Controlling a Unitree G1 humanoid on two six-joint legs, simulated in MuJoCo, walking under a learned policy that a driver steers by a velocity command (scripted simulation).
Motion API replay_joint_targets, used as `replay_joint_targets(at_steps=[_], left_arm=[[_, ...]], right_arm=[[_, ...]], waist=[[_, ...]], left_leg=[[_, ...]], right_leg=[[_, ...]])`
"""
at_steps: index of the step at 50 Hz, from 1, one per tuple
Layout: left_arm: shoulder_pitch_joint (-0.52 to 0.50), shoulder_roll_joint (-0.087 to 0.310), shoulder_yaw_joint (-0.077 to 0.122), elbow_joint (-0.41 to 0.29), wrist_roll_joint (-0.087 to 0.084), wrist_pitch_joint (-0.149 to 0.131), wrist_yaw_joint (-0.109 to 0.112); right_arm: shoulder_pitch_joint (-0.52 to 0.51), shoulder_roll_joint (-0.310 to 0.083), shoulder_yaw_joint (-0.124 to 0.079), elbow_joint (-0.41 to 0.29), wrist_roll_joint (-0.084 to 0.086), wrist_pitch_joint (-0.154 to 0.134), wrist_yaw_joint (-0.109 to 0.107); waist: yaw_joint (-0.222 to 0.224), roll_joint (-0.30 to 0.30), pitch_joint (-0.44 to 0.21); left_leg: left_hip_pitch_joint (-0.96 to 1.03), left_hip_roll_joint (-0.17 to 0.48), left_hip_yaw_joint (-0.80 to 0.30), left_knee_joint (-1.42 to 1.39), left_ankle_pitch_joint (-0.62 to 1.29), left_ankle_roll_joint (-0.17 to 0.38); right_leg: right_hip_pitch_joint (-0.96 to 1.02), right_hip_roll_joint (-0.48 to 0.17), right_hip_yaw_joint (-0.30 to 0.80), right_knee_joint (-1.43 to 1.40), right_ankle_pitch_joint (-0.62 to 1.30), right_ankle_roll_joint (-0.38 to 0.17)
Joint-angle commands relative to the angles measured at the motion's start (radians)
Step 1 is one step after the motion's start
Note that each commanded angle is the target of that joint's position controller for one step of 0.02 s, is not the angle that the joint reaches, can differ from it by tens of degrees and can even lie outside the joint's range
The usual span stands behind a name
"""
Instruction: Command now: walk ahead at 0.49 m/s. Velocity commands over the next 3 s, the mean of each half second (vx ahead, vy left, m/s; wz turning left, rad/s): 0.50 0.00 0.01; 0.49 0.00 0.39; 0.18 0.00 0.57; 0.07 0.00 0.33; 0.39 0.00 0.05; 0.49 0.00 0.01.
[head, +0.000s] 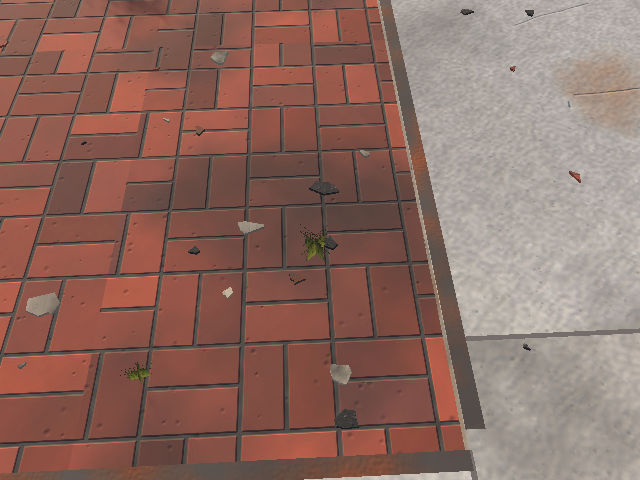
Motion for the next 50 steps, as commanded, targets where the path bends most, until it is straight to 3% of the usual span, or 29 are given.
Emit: replay_joint_targets(at_steps=[1,2,4,5,7,11,15,18,22,24,25,26,27,28,29,30,31,33,36,39,42,47,50], left_arm=[[-0.048,0.151,0.036,-0.110,0.009,-0.016,-0.010],[-0.091,0.147,0.039,-0.116,0.013,-0.018,-0.014],[-0.064,0.099,0.032,-0.105,0.026,0.006,-0.024],[-0.059,0.074,0.029,-0.101,0.027,0.017,-0.030],[-0.103,0.064,0.028,-0.118,0.028,0.029,-0.036],[-0.303,0.083,0.030,-0.182,0.021,0.036,-0.040],[-0.457,0.068,0.020,-0.223,0.011,0.031,-0.045],[-0.540,0.072,0.017,-0.245,0.008,0.029,-0.043],[-0.524,0.103,0.030,-0.249,0.013,0.012,-0.039],[-0.338,0.129,0.048,-0.188,0.018,-0.003,-0.026],[-0.161,0.164,0.065,-0.132,0.030,-0.016,-0.016],[-0.009,0.275,0.093,-0.112,0.061,-0.026,-0.004],[-0.004,0.259,0.100,-0.110,0.035,-0.010,-0.015],[-0.105,0.206,0.086,-0.123,0.016,-0.004,-0.022],[-0.196,0.158,0.073,-0.135,0.012,-0.010,-0.024],[-0.228,0.119,0.064,-0.131,0.014,-0.019,-0.024],[-0.232,0.096,0.057,-0.118,0.009,-0.025,-0.019],[-0.207,0.087,0.053,-0.100,0.005,-0.040,-0.013],[-0.161,0.117,0.060,-0.080,0.001,-0.054,-0.007],[-0.135,0.101,0.054,-0.063,0.001,-0.064,-0.001],[-0.114,0.119,0.053,-0.053,0.000,-0.068,0.003],[-0.025,0.145,0.059,-0.007,0.008,-0.042,0.024],[-0.035,0.174,0.068,0.000,0.016,-0.014,0.037]], right_arm=[[0.233,-0.151,-0.052,0.048,0.030,0.004,0.000],[0.192,-0.101,-0.040,0.049,0.024,-0.005,0.005],[0.213,-0.053,-0.022,0.083,0.019,-0.024,0.000],[0.238,-0.051,-0.019,0.100,0.019,-0.035,-0.002],[0.284,-0.081,-0.023,0.127,0.023,-0.049,-0.002],[0.362,-0.097,-0.019,0.154,0.027,-0.049,0.000],[0.441,-0.097,-0.011,0.178,0.028,-0.047,-0.006],[0.487,-0.101,-0.008,0.198,0.019,-0.042,-0.012],[0.462,-0.124,-0.012,0.209,0.006,-0.040,-0.025],[0.438,-0.133,-0.014,0.213,0.006,-0.036,-0.028],[0.421,-0.127,-0.010,0.205,0.011,-0.035,-0.026],[0.477,-0.047,0.012,0.163,0.045,-0.038,-0.013],[0.538,-0.058,0.004,0.183,0.059,-0.036,-0.018],[0.446,-0.140,-0.021,0.172,0.036,-0.032,-0.022],[0.372,-0.119,-0.022,0.148,0.033,-0.034,-0.018],[0.341,-0.091,-0.022,0.146,0.028,-0.026,-0.014],[0.332,-0.077,-0.024,0.140,0.010,-0.010,-0.007],[0.339,-0.042,-0.025,0.138,-0.001,0.020,0.009],[0.252,-0.034,-0.030,0.095,0.000,0.040,0.025],[0.144,-0.035,-0.032,0.052,0.006,0.031,0.036],[0.024,-0.015,-0.017,0.013,0.010,0.022,0.044],[-0.084,-0.047,-0.016,-0.038,-0.009,0.026,0.046],[-0.019,-0.063,-0.027,-0.018,-0.021,0.020,0.039]], waist=[[-0.085,0.040,-0.101],[-0.060,-0.009,-0.032],[0.001,-0.004,-0.009],[0.010,0.003,-0.009],[0.016,0.018,0.005],[-0.025,0.030,0.039],[-0.076,0.050,0.033],[-0.106,0.066,0.032],[-0.066,0.070,0.021],[0.014,0.066,-0.061],[0.090,0.038,-0.150],[0.101,-0.124,-0.314],[0.089,-0.196,-0.441],[0.052,-0.062,-0.272],[0.024,-0.040,-0.159],[0.001,-0.021,-0.083],[-0.024,-0.036,-0.046],[-0.051,-0.048,-0.031],[-0.062,-0.055,-0.010],[-0.055,-0.053,0.007],[-0.024,-0.065,0.027],[0.004,-0.048,0.055],[-0.030,-0.052,0.011]], left_leg=[[0.501,0.415,-0.671,-0.376,-0.325,0.204],[0.377,0.376,-0.585,-0.416,-0.229,0.172],[0.235,0.306,-0.431,-0.447,-0.056,0.116],[0.210,0.289,-0.386,-0.458,0.002,0.107],[0.197,0.267,-0.315,-0.480,0.076,0.102],[0.262,0.229,-0.236,-0.501,0.201,0.063],[0.350,0.210,-0.190,-0.475,0.328,0.014],[0.445,0.225,-0.181,-0.444,0.403,0.016],[0.547,0.281,-0.173,-0.337,0.611,0.028],[0.536,0.268,-0.166,-0.120,0.809,0.009],[0.420,0.231,-0.147,0.084,0.698,-0.004],[0.085,0.142,-0.097,0.441,0.290,-0.045],[-0.112,0.007,-0.103,0.709,-0.356,-0.056],[-0.184,0.075,-0.180,0.726,-0.275,-0.044],[-0.175,0.117,-0.189,0.676,-0.188,-0.045],[-0.145,0.148,-0.188,0.622,-0.150,-0.046],[-0.106,0.166,-0.188,0.577,-0.132,-0.054],[-0.072,0.168,-0.173,0.543,-0.104,-0.068],[-0.153,0.178,-0.145,0.472,0.000,-0.080],[-0.184,0.175,-0.122,0.315,0.211,-0.085],[-0.113,0.148,-0.059,0.097,0.340,-0.078],[-0.168,0.137,-0.029,-0.037,0.239,-0.028],[-0.063,0.054,0.029,-0.080,0.095,0.011]], right_leg=[[-0.608,-0.086,0.072,0.453,0.132,-0.026],[-0.569,-0.114,0.065,0.393,0.174,-0.027],[-0.459,-0.155,0.063,0.300,0.192,-0.005],[-0.438,-0.161,0.052,0.268,0.196,0.006],[-0.474,-0.179,0.026,0.205,0.239,0.025],[-0.608,-0.206,-0.022,0.012,0.411,0.054],[-0.596,-0.173,-0.063,-0.201,0.534,0.062],[-0.578,-0.139,-0.083,-0.302,0.522,0.056],[-0.499,-0.108,-0.078,-0.369,0.396,0.002],[-0.275,-0.052,-0.089,-0.439,0.322,-0.037],[-0.039,-0.090,-0.047,-0.482,0.358,-0.071],[0.327,-0.379,0.298,-0.480,0.300,-0.171],[0.423,-0.539,0.625,-0.596,0.231,-0.263],[0.270,-0.487,0.513,-0.648,0.205,-0.222],[0.124,-0.457,0.384,-0.693,0.259,-0.190],[0.013,-0.417,0.281,-0.731,0.326,-0.147],[-0.065,-0.379,0.197,-0.757,0.363,-0.111],[-0.115,-0.348,0.107,-0.784,0.436,-0.086],[-0.098,-0.328,-0.008,-0.805,0.547,-0.076],[-0.088,-0.291,-0.106,-0.785,0.621,-0.057],[-0.100,-0.273,-0.177,-0.780,0.605,-0.037],[0.132,-0.344,-0.195,-0.718,0.721,-0.037],[0.203,-0.341,-0.239,-0.515,1.097,-0.018]])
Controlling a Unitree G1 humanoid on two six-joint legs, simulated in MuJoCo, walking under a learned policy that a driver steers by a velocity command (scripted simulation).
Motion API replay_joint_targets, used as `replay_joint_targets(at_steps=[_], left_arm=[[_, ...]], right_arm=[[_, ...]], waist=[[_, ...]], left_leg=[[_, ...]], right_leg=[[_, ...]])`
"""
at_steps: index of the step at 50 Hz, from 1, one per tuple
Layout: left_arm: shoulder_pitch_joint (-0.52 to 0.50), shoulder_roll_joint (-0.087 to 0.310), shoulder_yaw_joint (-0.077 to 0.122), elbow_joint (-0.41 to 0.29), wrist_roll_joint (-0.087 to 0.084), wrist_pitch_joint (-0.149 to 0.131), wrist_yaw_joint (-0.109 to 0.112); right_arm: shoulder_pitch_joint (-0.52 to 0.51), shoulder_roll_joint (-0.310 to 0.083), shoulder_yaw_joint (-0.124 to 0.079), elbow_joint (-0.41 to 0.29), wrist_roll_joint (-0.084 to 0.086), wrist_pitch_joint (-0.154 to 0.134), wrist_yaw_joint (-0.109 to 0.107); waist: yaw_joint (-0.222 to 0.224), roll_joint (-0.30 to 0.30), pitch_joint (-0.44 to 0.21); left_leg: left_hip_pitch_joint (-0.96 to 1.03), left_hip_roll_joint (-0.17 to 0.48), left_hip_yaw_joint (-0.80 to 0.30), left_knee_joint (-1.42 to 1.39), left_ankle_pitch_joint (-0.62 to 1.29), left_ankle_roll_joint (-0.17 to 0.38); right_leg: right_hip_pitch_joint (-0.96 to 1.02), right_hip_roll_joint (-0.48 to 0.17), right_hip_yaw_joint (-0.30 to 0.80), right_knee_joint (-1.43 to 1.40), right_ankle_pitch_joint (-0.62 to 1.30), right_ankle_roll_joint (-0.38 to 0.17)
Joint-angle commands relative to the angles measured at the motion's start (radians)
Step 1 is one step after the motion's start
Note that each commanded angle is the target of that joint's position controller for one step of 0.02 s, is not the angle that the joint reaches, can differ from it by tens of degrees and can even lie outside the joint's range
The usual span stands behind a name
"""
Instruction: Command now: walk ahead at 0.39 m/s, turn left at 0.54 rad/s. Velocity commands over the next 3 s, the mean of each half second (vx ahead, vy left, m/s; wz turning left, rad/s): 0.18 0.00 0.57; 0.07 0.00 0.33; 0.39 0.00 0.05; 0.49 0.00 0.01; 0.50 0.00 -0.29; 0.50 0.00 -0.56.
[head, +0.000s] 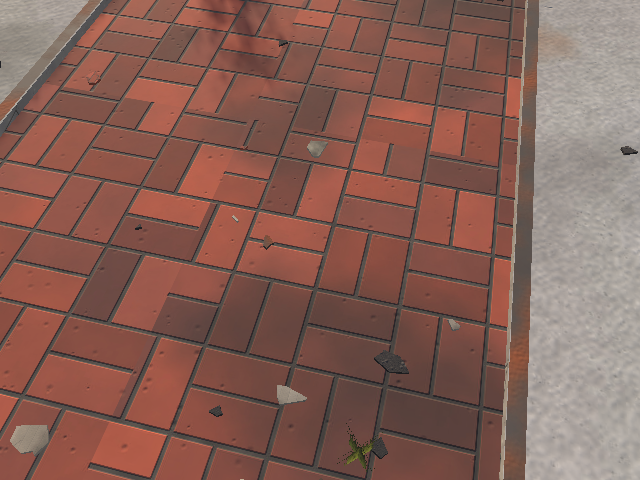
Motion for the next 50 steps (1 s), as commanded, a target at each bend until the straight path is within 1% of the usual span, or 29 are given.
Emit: replay_joint_targets(at_steps=[1,2,3,4,5,6,7,8,9,10,12,16,19,24,29,31,32,33,34,35,36,37,38,39,41,42,43,46,50], left_arm=[[0.032,0.179,0.038,-0.019,0.005,0.022,0.017],[0.009,0.178,0.039,-0.026,-0.001,0.027,0.015],[-0.025,0.163,0.037,-0.042,-0.009,0.026,0.010],[0.040,0.070,0.024,-0.084,-0.010,0.022,0.005],[0.034,0.113,0.023,-0.131,-0.042,0.026,0.003],[-0.050,0.132,0.022,-0.147,-0.038,0.025,0.003],[-0.092,0.143,0.024,-0.154,-0.026,0.024,0.001],[-0.108,0.150,0.030,-0.154,-0.005,0.031,-0.005],[-0.096,0.149,0.033,-0.156,0.018,0.051,-0.008],[-0.081,0.129,0.031,-0.160,0.026,0.075,-0.011],[-0.078,0.102,0.025,-0.171,0.018,0.099,-0.010],[-0.174,0.128,0.027,-0.222,0.009,0.110,-0.009],[-0.256,0.142,0.027,-0.261,0.007,0.117,-0.008],[-0.339,0.155,0.020,-0.305,-0.003,0.118,-0.003],[-0.357,0.170,0.012,-0.336,-0.019,0.103,0.003],[-0.306,0.178,0.011,-0.328,-0.023,0.096,0.006],[-0.268,0.176,0.010,-0.320,-0.023,0.092,0.007],[-0.218,0.171,0.009,-0.308,-0.014,0.086,0.010],[-0.185,0.204,0.016,-0.306,-0.002,0.078,0.017],[-0.200,0.269,0.019,-0.329,0.001,0.079,0.023],[-0.164,0.280,0.019,-0.315,-0.015,0.095,0.014],[-0.174,0.244,0.012,-0.319,-0.023,0.097,0.006],[-0.218,0.202,0.001,-0.322,-0.023,0.098,0.003],[-0.265,0.188,-0.004,-0.330,-0.011,0.102,0.001],[-0.270,0.196,-0.004,-0.321,0.003,0.099,0.002],[-0.256,0.191,-0.007,-0.311,0.002,0.096,0.000],[-0.230,0.187,-0.009,-0.297,0.001,0.092,-0.006],[-0.147,0.241,0.013,-0.252,0.001,0.097,-0.022],[-0.113,0.256,0.031,-0.222,0.004,0.106,-0.035]], right_arm=[[0.122,-0.085,-0.027,-0.005,-0.016,-0.018,-0.007],[0.251,-0.110,-0.041,0.042,-0.021,-0.029,-0.013],[0.367,-0.162,-0.063,0.084,-0.031,-0.040,-0.025],[0.366,-0.258,-0.085,0.082,-0.023,-0.048,-0.033],[0.447,-0.294,-0.091,0.062,0.019,-0.038,-0.038],[0.382,-0.271,-0.088,0.036,0.034,-0.018,-0.055],[0.277,-0.209,-0.072,0.014,0.045,-0.006,-0.062],[0.217,-0.170,-0.060,0.004,0.048,-0.001,-0.066],[0.211,-0.163,-0.056,-0.004,0.056,0.000,-0.071],[0.217,-0.166,-0.055,-0.001,0.057,-0.004,-0.071],[0.233,-0.193,-0.062,-0.001,0.043,-0.013,-0.064],[0.281,-0.204,-0.066,-0.009,0.039,-0.004,-0.065],[0.323,-0.208,-0.067,-0.016,0.038,0.011,-0.073],[0.366,-0.220,-0.073,-0.031,0.026,0.029,-0.081],[0.347,-0.247,-0.081,-0.057,0.016,0.042,-0.078],[0.309,-0.246,-0.081,-0.069,0.018,0.046,-0.076],[0.279,-0.243,-0.079,-0.076,0.024,0.048,-0.076],[0.243,-0.237,-0.075,-0.084,0.036,0.048,-0.076],[0.248,-0.208,-0.065,-0.096,0.044,0.043,-0.077],[0.336,-0.132,-0.046,-0.104,0.034,0.041,-0.081],[0.374,-0.205,-0.068,-0.092,0.028,0.059,-0.090],[0.364,-0.228,-0.072,-0.071,0.011,0.066,-0.089],[0.323,-0.223,-0.073,-0.058,0.012,0.073,-0.082],[0.310,-0.210,-0.070,-0.056,0.023,0.079,-0.074],[0.299,-0.188,-0.057,-0.046,0.030,0.086,-0.059],[0.292,-0.181,-0.052,-0.041,0.033,0.088,-0.056],[0.292,-0.168,-0.043,-0.033,0.032,0.088,-0.054],[0.222,-0.170,-0.028,-0.030,0.014,0.080,-0.043],[0.190,-0.158,-0.011,-0.014,0.020,0.045,-0.042]], waist=[[-0.079,-0.094,-0.041],[-0.127,-0.085,-0.103],[-0.187,-0.012,-0.150],[-0.099,0.201,-0.224],[-0.149,0.139,-0.423],[-0.146,0.064,-0.345],[-0.108,0.011,-0.213],[-0.065,-0.039,-0.153],[-0.044,-0.043,-0.137],[-0.022,-0.044,-0.132],[-0.010,-0.031,-0.153],[-0.037,0.014,-0.170],[-0.064,0.029,-0.155],[-0.089,0.044,-0.116],[-0.088,0.054,-0.098],[-0.069,0.066,-0.103],[-0.047,0.070,-0.102],[-0.011,0.059,-0.104],[-0.009,-0.012,-0.134],[-0.068,-0.239,-0.177],[-0.059,-0.298,-0.225],[-0.068,-0.167,-0.170],[-0.072,-0.100,-0.120],[-0.090,-0.106,-0.101],[-0.085,-0.178,-0.102],[-0.080,-0.181,-0.115],[-0.074,-0.179,-0.138],[-0.022,-0.227,-0.094],[-0.018,-0.195,-0.047]], left_leg=[[0.110,-0.086,0.046,-0.050,-0.105,0.044],[0.270,-0.099,0.020,-0.113,-0.034,0.062],[0.466,-0.040,-0.044,-0.161,0.166,0.090],[0.807,0.234,-0.286,0.105,1.007,0.162],[0.970,0.362,-0.490,0.055,1.177,0.322],[0.836,0.338,-0.455,-0.058,0.938,0.308],[0.667,0.276,-0.403,-0.131,0.734,0.258],[0.563,0.216,-0.369,-0.171,0.622,0.214],[0.478,0.196,-0.348,-0.188,0.651,0.196],[0.416,0.166,-0.319,-0.199,0.649,0.178],[0.373,0.124,-0.294,-0.187,0.704,0.155],[0.378,0.084,-0.309,-0.164,0.674,0.087],[0.416,0.087,-0.371,-0.157,0.574,0.063],[0.479,0.108,-0.473,-0.132,0.503,0.079],[0.481,0.108,-0.567,-0.079,0.519,0.105],[0.460,0.093,-0.577,-0.059,0.489,0.078],[0.422,0.068,-0.572,-0.043,0.442,0.048],[0.363,0.027,-0.558,-0.007,0.351,0.003],[0.282,-0.027,-0.509,0.081,0.176,-0.049],[0.158,-0.152,-0.343,0.278,-0.399,-0.095],[0.099,-0.248,-0.253,0.431,-0.751,-0.110],[0.075,-0.206,-0.278,0.559,-0.696,-0.120],[0.082,-0.184,-0.289,0.586,-0.610,-0.129],[0.095,-0.171,-0.282,0.566,-0.555,-0.143],[0.127,-0.171,-0.255,0.525,-0.488,-0.165],[0.144,-0.171,-0.244,0.483,-0.481,-0.172],[0.163,-0.158,-0.228,0.413,-0.475,-0.172],[0.148,-0.128,-0.148,0.264,-0.509,-0.157],[0.251,-0.110,-0.098,0.075,-0.506,-0.107]], right_leg=[[0.015,-0.291,0.084,0.254,1.063,-0.082],[-0.057,-0.274,0.087,0.447,0.953,-0.066],[-0.233,-0.200,0.068,0.743,0.614,-0.030],[-0.631,-0.066,0.104,1.101,-0.288,0.006],[-0.797,-0.028,0.263,1.218,-0.263,0.030],[-0.826,-0.073,0.310,1.186,-0.131,0.033],[-0.812,-0.106,0.322,1.087,-0.040,0.039],[-0.784,-0.119,0.338,1.013,0.014,0.045],[-0.722,-0.124,0.338,0.970,0.033,0.055],[-0.679,-0.125,0.338,0.913,0.044,0.066],[-0.655,-0.110,0.328,0.856,0.077,0.074],[-0.708,-0.108,0.337,0.765,0.182,0.072],[-0.758,-0.106,0.357,0.711,0.215,0.069],[-0.783,-0.079,0.388,0.618,0.170,0.058],[-0.681,-0.029,0.407,0.487,0.069,0.031],[-0.577,-0.019,0.401,0.377,0.067,0.016],[-0.486,-0.012,0.388,0.276,0.103,0.006],[-0.360,-0.016,0.383,0.121,0.222,-0.005],[-0.220,-0.118,0.475,0.035,0.370,-0.035],[-0.095,-0.383,0.724,0.039,0.798,-0.110],[-0.142,-0.474,0.879,0.057,1.001,-0.269],[-0.187,-0.444,0.826,0.043,0.915,-0.283],[-0.247,-0.365,0.713,0.040,0.794,-0.243],[-0.279,-0.296,0.627,0.024,0.688,-0.195],[-0.292,-0.226,0.539,0.016,0.682,-0.166],[-0.282,-0.216,0.521,0.018,0.686,-0.163],[-0.267,-0.209,0.518,0.000,0.559,-0.158],[-0.253,-0.220,0.612,-0.107,0.000,-0.182],[-0.322,-0.245,0.647,-0.138,-0.104,-0.194]])
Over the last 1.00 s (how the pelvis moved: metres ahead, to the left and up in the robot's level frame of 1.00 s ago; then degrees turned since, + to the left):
0.54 -0.02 0.01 15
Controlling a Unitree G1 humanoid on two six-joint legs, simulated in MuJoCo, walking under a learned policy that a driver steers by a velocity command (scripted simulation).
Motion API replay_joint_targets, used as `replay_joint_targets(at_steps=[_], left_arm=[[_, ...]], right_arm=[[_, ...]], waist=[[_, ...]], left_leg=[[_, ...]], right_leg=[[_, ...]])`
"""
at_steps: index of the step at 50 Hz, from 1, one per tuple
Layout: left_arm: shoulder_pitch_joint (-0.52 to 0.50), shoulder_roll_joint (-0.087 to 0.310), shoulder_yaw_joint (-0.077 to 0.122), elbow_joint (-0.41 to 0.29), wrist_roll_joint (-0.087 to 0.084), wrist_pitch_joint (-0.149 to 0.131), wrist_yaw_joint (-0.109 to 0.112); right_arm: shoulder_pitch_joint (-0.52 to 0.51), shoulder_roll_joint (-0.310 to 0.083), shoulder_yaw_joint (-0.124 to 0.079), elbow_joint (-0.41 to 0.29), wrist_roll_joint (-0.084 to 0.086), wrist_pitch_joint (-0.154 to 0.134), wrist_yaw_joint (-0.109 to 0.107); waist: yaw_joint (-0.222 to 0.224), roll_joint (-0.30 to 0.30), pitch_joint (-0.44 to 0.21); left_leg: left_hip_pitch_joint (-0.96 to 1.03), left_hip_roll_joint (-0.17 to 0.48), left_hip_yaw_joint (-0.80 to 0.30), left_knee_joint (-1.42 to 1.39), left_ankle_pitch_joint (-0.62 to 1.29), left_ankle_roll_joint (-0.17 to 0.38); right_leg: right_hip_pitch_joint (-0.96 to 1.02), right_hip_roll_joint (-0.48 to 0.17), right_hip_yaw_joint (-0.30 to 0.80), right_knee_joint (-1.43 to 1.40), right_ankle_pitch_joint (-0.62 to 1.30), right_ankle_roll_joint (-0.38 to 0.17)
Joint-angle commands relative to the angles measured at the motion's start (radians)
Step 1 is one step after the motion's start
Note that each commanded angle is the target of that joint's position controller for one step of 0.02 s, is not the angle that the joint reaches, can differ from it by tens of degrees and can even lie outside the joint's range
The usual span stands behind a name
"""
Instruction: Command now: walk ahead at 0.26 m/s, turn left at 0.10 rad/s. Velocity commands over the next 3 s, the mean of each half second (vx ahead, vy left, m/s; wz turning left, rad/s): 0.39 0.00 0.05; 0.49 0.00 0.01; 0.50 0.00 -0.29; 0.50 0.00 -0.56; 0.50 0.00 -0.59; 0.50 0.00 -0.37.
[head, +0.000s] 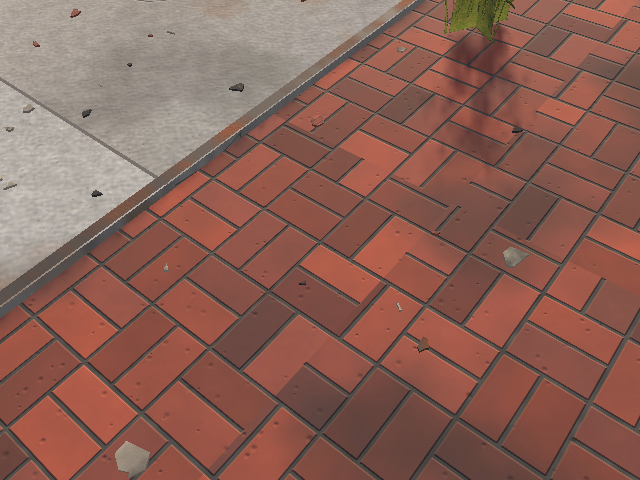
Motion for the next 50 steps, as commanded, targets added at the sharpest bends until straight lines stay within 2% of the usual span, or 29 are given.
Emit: replay_joint_targets(at_steps=[1,3,4,5,6,7,8,9,10,12,17,21,23,24,25,26,27,28,29,30,31,32,33,35,39,42,44,47,50], left_arm=[[0.012,0.192,0.057,-0.024,-0.003,-0.003,-0.006],[-0.014,0.177,0.061,-0.020,-0.013,0.003,-0.005],[-0.046,0.140,0.054,-0.035,-0.013,-0.003,-0.005],[-0.082,0.047,0.031,-0.071,-0.014,-0.017,-0.010],[-0.160,0.086,0.036,-0.108,-0.009,-0.027,-0.008],[-0.179,0.141,0.051,-0.109,0.001,-0.033,-0.012],[-0.131,0.138,0.053,-0.083,-0.001,-0.040,-0.024],[-0.093,0.137,0.053,-0.059,0.002,-0.044,-0.032],[-0.087,0.137,0.055,-0.049,0.012,-0.045,-0.040],[-0.113,0.113,0.051,-0.055,0.017,-0.043,-0.048],[-0.276,0.069,0.030,-0.121,0.011,-0.036,-0.054],[-0.347,0.066,0.021,-0.161,0.007,-0.037,-0.051],[-0.287,0.077,0.026,-0.149,0.006,-0.042,-0.040],[-0.205,0.094,0.035,-0.123,0.004,-0.046,-0.030],[-0.055,0.113,0.048,-0.072,0.003,-0.054,-0.020],[0.111,0.151,0.064,-0.018,0.015,-0.065,-0.006],[0.237,0.265,0.092,0.001,0.040,-0.071,0.004],[0.230,0.266,0.091,0.012,0.012,-0.062,-0.011],[0.107,0.228,0.084,0.004,-0.010,-0.060,-0.016],[0.015,0.151,0.066,-0.012,-0.013,-0.066,-0.020],[-0.025,0.106,0.053,-0.009,-0.009,-0.074,-0.021],[-0.032,0.084,0.044,0.006,-0.009,-0.081,-0.019],[-0.027,0.068,0.038,0.017,-0.006,-0.088,-0.018],[0.023,0.075,0.040,0.045,-0.009,-0.104,-0.018],[0.106,0.079,0.037,0.086,-0.014,-0.110,-0.016],[0.152,0.073,0.031,0.107,-0.018,-0.111,-0.013],[0.186,0.079,0.030,0.123,-0.016,-0.112,-0.009],[0.233,0.084,0.029,0.148,-0.008,-0.108,-0.001],[0.222,0.097,0.032,0.161,0.002,-0.100,0.010]], right_arm=[[0.027,-0.064,-0.004,-0.022,0.002,-0.039,-0.004],[0.119,-0.049,0.002,0.023,0.002,-0.056,-0.015],[0.183,-0.078,-0.003,0.044,-0.003,-0.066,-0.023],[0.264,-0.136,-0.011,0.056,-0.014,-0.077,-0.032],[0.248,-0.216,-0.034,0.063,-0.005,-0.080,-0.029],[0.202,-0.173,-0.027,0.064,-0.004,-0.085,-0.028],[0.151,-0.135,-0.017,0.052,0.006,-0.095,-0.022],[0.131,-0.118,-0.014,0.049,0.009,-0.104,-0.018],[0.140,-0.106,-0.010,0.054,0.010,-0.112,-0.019],[0.186,-0.087,-0.005,0.080,0.013,-0.125,-0.016],[0.265,-0.080,0.000,0.125,0.010,-0.128,-0.015],[0.294,-0.107,-0.003,0.150,0.007,-0.131,-0.023],[0.265,-0.119,-0.005,0.151,0.006,-0.132,-0.027],[0.254,-0.128,-0.007,0.153,0.004,-0.131,-0.028],[0.243,-0.135,-0.010,0.154,0.005,-0.127,-0.028],[0.239,-0.126,-0.006,0.148,0.009,-0.127,-0.026],[0.308,-0.020,0.020,0.108,0.033,-0.130,-0.015],[0.325,-0.051,0.004,0.120,0.022,-0.133,-0.014],[0.251,-0.095,-0.013,0.099,0.006,-0.130,-0.013],[0.190,-0.082,-0.009,0.084,0.003,-0.134,-0.006],[0.168,-0.048,-0.005,0.082,0.004,-0.132,-0.001],[0.173,-0.037,-0.003,0.081,-0.006,-0.121,0.003],[0.190,-0.021,0.000,0.091,-0.014,-0.107,0.010],[0.175,-0.009,0.000,0.085,-0.013,-0.093,0.018],[-0.005,-0.011,-0.001,0.025,-0.013,-0.086,0.024],[-0.130,0.010,0.009,-0.017,-0.007,-0.092,0.028],[-0.195,0.019,0.016,-0.038,-0.003,-0.095,0.029],[-0.263,0.009,0.016,-0.067,-0.002,-0.098,0.025],[-0.254,-0.010,0.008,-0.079,-0.002,-0.108,0.020]], waist=[[-0.021,-0.168,0.005],[-0.077,-0.126,0.019],[-0.108,-0.064,0.020],[-0.136,0.149,-0.016],[-0.143,0.186,0.125],[-0.105,0.084,0.200],[-0.065,0.081,0.181],[-0.046,0.087,0.155],[-0.041,0.086,0.125],[-0.045,0.077,0.093],[-0.077,0.084,0.120],[-0.084,0.091,0.126],[-0.043,0.094,0.093],[-0.004,0.096,0.040],[0.063,0.077,-0.044],[0.127,0.049,-0.138],[0.118,-0.154,-0.293],[0.092,-0.210,-0.351],[0.037,-0.143,-0.178],[0.014,-0.073,-0.061],[-0.015,-0.055,-0.001],[-0.043,-0.078,0.020],[-0.060,-0.080,0.018],[-0.069,-0.078,0.013],[-0.043,-0.064,0.067],[-0.015,-0.063,0.077],[0.006,-0.069,0.075],[0.026,-0.071,0.080],[0.004,-0.077,0.068]], left_leg=[[0.060,-0.011,0.074,-0.184,0.047,0.048],[0.260,-0.018,0.097,-0.393,0.180,0.096],[0.400,0.047,0.002,-0.437,0.121,0.121],[0.506,0.287,-0.301,-0.571,-0.147,0.155],[0.361,0.430,-0.553,-0.678,-0.308,0.236],[0.288,0.410,-0.502,-0.676,-0.261,0.256],[0.299,0.355,-0.425,-0.673,-0.168,0.233],[0.317,0.309,-0.337,-0.672,-0.036,0.211],[0.323,0.279,-0.272,-0.665,0.075,0.205],[0.321,0.250,-0.187,-0.645,0.265,0.203],[0.266,0.229,-0.094,-0.621,0.540,0.205],[0.304,0.266,-0.074,-0.593,0.704,0.191],[0.320,0.273,-0.044,-0.509,0.924,0.166],[0.325,0.269,-0.028,-0.400,1.095,0.149],[0.303,0.246,0.000,-0.220,1.179,0.132],[0.155,0.204,0.028,0.007,1.023,0.117],[-0.148,0.087,0.084,0.378,0.533,0.077],[-0.285,-0.032,-0.007,0.593,-0.009,0.083],[-0.356,0.039,-0.045,0.644,0.055,0.100],[-0.356,0.088,-0.025,0.599,0.139,0.104],[-0.321,0.125,-0.012,0.528,0.181,0.105],[-0.274,0.146,-0.007,0.476,0.196,0.097],[-0.235,0.150,0.002,0.455,0.205,0.088],[-0.248,0.153,0.025,0.419,0.234,0.074],[-0.403,0.179,0.064,0.263,0.373,0.039],[-0.394,0.160,0.098,0.077,0.477,0.023],[-0.366,0.140,0.119,-0.018,0.519,0.025],[-0.368,0.120,0.127,-0.096,0.501,0.042],[-0.318,0.090,0.132,-0.156,0.390,0.080]], right_leg=[[-0.026,-0.217,0.287,-0.218,-0.351,-0.153],[-0.160,-0.169,0.237,-0.150,-0.418,-0.114],[-0.311,-0.129,0.193,-0.043,-0.439,-0.076],[-0.465,-0.032,0.047,0.270,-0.430,-0.033],[-0.617,0.024,-0.043,0.390,-0.318,-0.016],[-0.609,-0.050,0.021,0.454,-0.227,-0.019],[-0.593,-0.061,0.026,0.475,-0.166,-0.011],[-0.570,-0.071,0.017,0.495,-0.127,0.003],[-0.549,-0.074,-0.008,0.534,-0.092,0.014],[-0.542,-0.080,-0.035,0.569,-0.041,0.031],[-0.515,-0.080,-0.090,0.441,0.047,0.050],[-0.421,-0.054,-0.111,0.279,0.049,0.004],[-0.297,-0.020,-0.125,0.223,0.006,-0.033],[-0.183,0.011,-0.131,0.205,-0.020,-0.049],[-0.006,0.044,-0.141,0.144,-0.005,-0.068],[0.248,-0.014,-0.080,0.115,-0.008,-0.093],[0.537,-0.323,0.342,0.058,-0.238,-0.174],[0.520,-0.442,0.718,-0.123,-0.249,-0.237],[0.369,-0.407,0.601,-0.138,-0.292,-0.226],[0.217,-0.369,0.454,-0.166,-0.245,-0.214],[0.111,-0.313,0.344,-0.203,-0.171,-0.183],[0.040,-0.274,0.272,-0.223,-0.090,-0.162],[0.005,-0.250,0.217,-0.237,-0.023,-0.154],[0.004,-0.238,0.160,-0.255,0.089,-0.166],[0.062,-0.211,0.089,-0.303,0.136,-0.169],[0.092,-0.184,0.033,-0.291,0.244,-0.150],[0.127,-0.186,0.017,-0.280,0.305,-0.141],[0.231,-0.218,0.020,-0.248,0.398,-0.143],[0.325,-0.248,0.016,-0.164,0.584,-0.133]])
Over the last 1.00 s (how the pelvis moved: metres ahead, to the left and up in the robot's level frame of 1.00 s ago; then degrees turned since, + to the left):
0.23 -0.02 -0.01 27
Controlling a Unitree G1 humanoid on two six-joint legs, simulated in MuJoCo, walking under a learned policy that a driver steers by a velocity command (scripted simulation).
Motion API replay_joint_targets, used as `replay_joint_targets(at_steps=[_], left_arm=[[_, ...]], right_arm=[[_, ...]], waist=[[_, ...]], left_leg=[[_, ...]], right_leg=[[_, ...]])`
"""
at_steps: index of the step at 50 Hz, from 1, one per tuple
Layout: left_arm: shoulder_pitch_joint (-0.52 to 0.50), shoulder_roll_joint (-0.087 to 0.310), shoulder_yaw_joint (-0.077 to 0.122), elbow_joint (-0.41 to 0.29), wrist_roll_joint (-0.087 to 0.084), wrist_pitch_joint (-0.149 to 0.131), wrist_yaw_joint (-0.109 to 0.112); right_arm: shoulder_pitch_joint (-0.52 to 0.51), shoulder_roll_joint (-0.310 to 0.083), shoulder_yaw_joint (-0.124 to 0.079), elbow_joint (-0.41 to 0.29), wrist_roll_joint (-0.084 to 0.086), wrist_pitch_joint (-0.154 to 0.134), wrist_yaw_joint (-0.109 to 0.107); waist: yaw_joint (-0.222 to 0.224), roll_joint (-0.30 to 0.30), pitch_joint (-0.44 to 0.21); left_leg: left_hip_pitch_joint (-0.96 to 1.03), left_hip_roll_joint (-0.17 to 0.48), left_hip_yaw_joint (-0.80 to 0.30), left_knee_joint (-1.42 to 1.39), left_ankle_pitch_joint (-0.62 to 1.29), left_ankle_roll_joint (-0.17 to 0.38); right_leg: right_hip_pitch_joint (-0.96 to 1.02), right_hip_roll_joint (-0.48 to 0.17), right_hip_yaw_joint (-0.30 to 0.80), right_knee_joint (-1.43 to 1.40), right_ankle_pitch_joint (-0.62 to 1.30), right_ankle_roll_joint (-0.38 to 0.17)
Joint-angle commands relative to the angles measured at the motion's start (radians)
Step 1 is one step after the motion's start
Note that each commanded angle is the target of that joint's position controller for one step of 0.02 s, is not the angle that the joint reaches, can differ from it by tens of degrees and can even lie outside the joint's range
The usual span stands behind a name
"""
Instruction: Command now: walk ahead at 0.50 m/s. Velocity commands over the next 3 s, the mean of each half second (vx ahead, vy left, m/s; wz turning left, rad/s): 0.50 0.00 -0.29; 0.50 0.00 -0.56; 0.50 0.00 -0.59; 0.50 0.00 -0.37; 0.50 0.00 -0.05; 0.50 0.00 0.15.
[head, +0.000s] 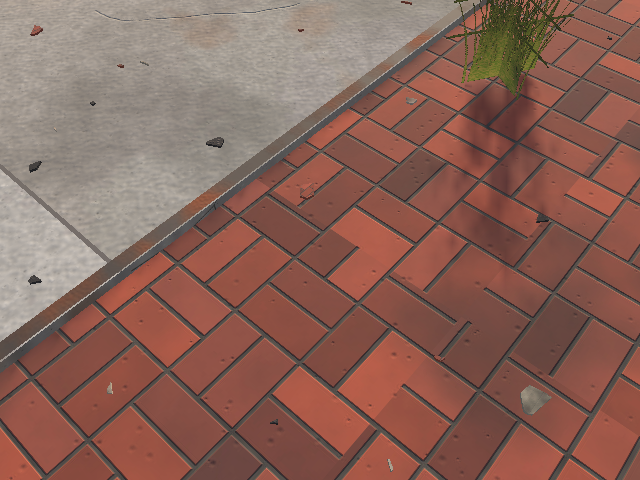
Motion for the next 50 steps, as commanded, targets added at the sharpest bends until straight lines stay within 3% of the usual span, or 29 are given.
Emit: replay_joint_targets(at_steps=[1,2,3,4,5,6,7,8,10,12,15,20,25,28,30,31,32,33,34,35,36,38,39,43,50], left_arm=[[0.022,0.164,0.031,-0.016,0.009,-0.002,0.014],[0.010,0.171,0.033,-0.014,0.010,0.001,0.014],[-0.002,0.166,0.030,-0.017,0.005,0.004,0.011],[0.000,0.126,0.015,-0.051,-0.008,0.000,0.007],[0.130,0.024,-0.002,-0.057,-0.044,0.002,-0.001],[0.033,0.152,0.031,-0.047,-0.017,0.011,0.010],[-0.040,0.144,0.036,-0.073,-0.019,0.005,0.005],[-0.064,0.120,0.032,-0.072,-0.020,0.005,0.002],[-0.046,0.090,0.033,-0.059,0.007,0.034,-0.012],[-0.057,0.070,0.036,-0.066,0.011,0.057,-0.024],[-0.158,0.067,0.040,-0.106,0.009,0.073,-0.035],[-0.337,0.050,0.029,-0.176,0.006,0.067,-0.046],[-0.460,0.051,0.021,-0.237,0.015,0.063,-0.054],[-0.397,0.077,0.034,-0.231,0.018,0.064,-0.049],[-0.226,0.114,0.058,-0.184,0.020,0.057,-0.041],[-0.079,0.158,0.081,-0.141,0.029,0.049,-0.031],[-0.025,0.272,0.113,-0.138,0.036,0.048,-0.016],[-0.047,0.327,0.124,-0.158,0.010,0.060,-0.018],[-0.081,0.294,0.116,-0.151,-0.004,0.069,-0.011],[-0.130,0.241,0.104,-0.153,-0.010,0.066,-0.005],[-0.179,0.199,0.093,-0.159,-0.008,0.060,-0.003],[-0.214,0.163,0.078,-0.167,-0.020,0.042,0.003],[-0.197,0.167,0.078,-0.164,-0.024,0.031,0.001],[-0.109,0.207,0.086,-0.156,-0.022,0.020,-0.001],[0.021,0.211,0.083,-0.155,-0.014,0.030,0.007]], right_arm=[[-0.004,-0.093,-0.026,-0.057,0.001,-0.023,-0.011],[0.102,-0.108,-0.036,-0.024,0.000,-0.029,-0.019],[0.270,-0.134,-0.050,0.031,-0.009,-0.039,-0.030],[0.448,-0.218,-0.075,0.061,-0.037,-0.046,-0.045],[0.471,-0.291,-0.096,0.064,-0.037,-0.037,-0.043],[0.395,-0.226,-0.086,0.051,0.001,-0.028,-0.034],[0.289,-0.172,-0.070,0.034,0.007,-0.031,-0.032],[0.241,-0.121,-0.058,0.032,0.003,-0.039,-0.029],[0.229,-0.075,-0.044,0.050,0.008,-0.053,-0.038],[0.269,-0.081,-0.044,0.067,0.012,-0.072,-0.040],[0.310,-0.104,-0.051,0.081,0.013,-0.082,-0.045],[0.360,-0.096,-0.045,0.095,0.011,-0.080,-0.051],[0.439,-0.121,-0.050,0.123,0.007,-0.066,-0.068],[0.417,-0.154,-0.059,0.118,0.001,-0.050,-0.077],[0.398,-0.184,-0.069,0.103,-0.001,-0.031,-0.076],[0.378,-0.190,-0.072,0.085,0.004,-0.025,-0.070],[0.402,-0.100,-0.054,0.034,0.013,-0.029,-0.058],[0.354,-0.110,-0.059,-0.036,0.021,-0.041,-0.042],[0.238,-0.139,-0.061,-0.055,0.011,-0.052,-0.037],[0.227,-0.132,-0.056,-0.063,0.020,-0.066,-0.035],[0.247,-0.127,-0.058,-0.046,0.015,-0.066,-0.039],[0.283,-0.113,-0.055,-0.042,-0.018,-0.029,-0.036],[0.281,-0.107,-0.055,-0.049,-0.024,-0.012,-0.032],[0.158,-0.101,-0.051,-0.107,-0.021,0.014,-0.024],[-0.080,-0.110,-0.037,-0.204,-0.011,0.006,-0.013]], waist=[[-0.060,-0.094,0.017],[-0.103,-0.097,-0.039],[-0.173,-0.071,-0.129],[-0.225,0.020,-0.257],[-0.160,0.243,-0.375],[-0.161,0.032,-0.285],[-0.121,0.029,-0.145],[-0.096,0.004,-0.080],[-0.051,0.037,-0.031],[-0.036,0.035,-0.026],[-0.037,0.033,0.008],[-0.067,0.034,0.045],[-0.100,0.039,0.058],[-0.055,0.073,0.005],[0.017,0.077,-0.098],[0.090,0.024,-0.174],[0.070,-0.149,-0.266],[0.039,-0.223,-0.329],[0.044,-0.077,-0.190],[0.010,-0.034,-0.095],[-0.041,0.024,-0.042],[-0.090,0.001,-0.049],[-0.095,-0.007,-0.059],[-0.063,-0.047,-0.036],[0.026,-0.084,-0.015]], left_leg=[[0.085,-0.054,0.022,-0.058,-0.109,0.042],[0.210,-0.087,0.033,-0.092,-0.133,0.063],[0.428,-0.087,0.027,-0.148,-0.091,0.093],[0.707,0.137,-0.215,-0.154,-0.164,0.150],[0.944,0.409,-0.690,-0.256,-0.205,0.290],[0.836,0.352,-0.663,-0.300,-0.271,0.244],[0.682,0.315,-0.494,-0.339,-0.237,0.207],[0.571,0.272,-0.387,-0.382,-0.153,0.171],[0.444,0.203,-0.229,-0.429,-0.074,0.111],[0.422,0.193,-0.159,-0.450,0.005,0.104],[0.438,0.180,-0.061,-0.477,0.054,0.095],[0.481,0.150,0.065,-0.471,0.159,0.077],[0.630,0.198,0.134,-0.411,0.331,0.071],[0.700,0.215,0.182,-0.238,0.721,0.059],[0.677,0.217,0.193,0.055,0.795,0.055],[0.540,0.195,0.205,0.308,0.607,0.026],[0.211,0.096,0.202,0.655,-0.044,-0.018],[-0.095,-0.106,0.011,0.887,-0.530,-0.053],[-0.211,-0.019,-0.096,0.870,-0.420,-0.040],[-0.187,0.020,-0.091,0.785,-0.321,-0.037],[-0.120,0.050,-0.091,0.689,-0.281,-0.041],[-0.003,0.071,-0.094,0.595,-0.266,-0.070],[0.007,0.067,-0.085,0.573,-0.267,-0.083],[-0.077,0.063,-0.058,0.431,-0.153,-0.117],[-0.172,0.010,-0.067,0.159,-0.003,-0.112]], right_leg=[[0.006,-0.309,0.097,0.116,0.853,-0.104],[0.005,-0.297,0.085,0.242,0.959,-0.091],[-0.073,-0.259,0.050,0.436,0.915,-0.071],[-0.297,-0.211,0.027,0.734,0.581,-0.053],[-0.656,-0.018,-0.002,1.090,-0.214,-0.014],[-0.730,-0.069,0.131,1.141,-0.178,-0.034],[-0.736,-0.110,0.140,1.100,-0.077,-0.040],[-0.702,-0.145,0.134,1.051,-0.017,-0.038],[-0.625,-0.174,0.127,0.989,0.025,-0.019],[-0.625,-0.173,0.116,0.978,0.050,-0.007],[-0.733,-0.191,0.099,0.932,0.149,0.009],[-0.776,-0.177,0.039,0.677,0.306,0.021],[-0.748,-0.142,-0.050,0.487,0.271,-0.028],[-0.631,-0.065,-0.099,0.457,0.128,-0.089],[-0.438,0.003,-0.104,0.406,0.049,-0.140],[-0.219,-0.014,-0.031,0.313,0.064,-0.181],[0.050,-0.292,0.360,0.283,0.015,-0.275],[0.190,-0.444,0.858,0.108,0.047,-0.402],[0.113,-0.413,0.695,0.084,0.070,-0.355],[-0.023,-0.384,0.571,0.072,0.159,-0.312],[-0.135,-0.326,0.475,0.060,0.280,-0.261],[-0.242,-0.245,0.354,0.050,0.431,-0.223],[-0.251,-0.228,0.337,0.051,0.492,-0.223],[-0.255,-0.187,0.318,0.032,0.512,-0.194],[-0.100,-0.187,0.383,0.073,0.540,-0.162]])
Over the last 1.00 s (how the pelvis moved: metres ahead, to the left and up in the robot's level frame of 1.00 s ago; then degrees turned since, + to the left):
0.43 -0.03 -0.01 0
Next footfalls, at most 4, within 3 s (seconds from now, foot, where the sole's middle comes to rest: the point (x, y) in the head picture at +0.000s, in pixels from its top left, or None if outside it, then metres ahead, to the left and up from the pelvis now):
0.06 left None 0.21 0.10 -0.77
0.62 right None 0.47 -0.11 -0.77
1.16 left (405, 320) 0.84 -0.12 -0.77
1.70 right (551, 323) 0.85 -0.46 -0.77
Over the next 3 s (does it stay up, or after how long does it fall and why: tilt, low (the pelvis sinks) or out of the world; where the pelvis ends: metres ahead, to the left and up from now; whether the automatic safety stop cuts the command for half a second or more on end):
stays up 1.18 -0.89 0.01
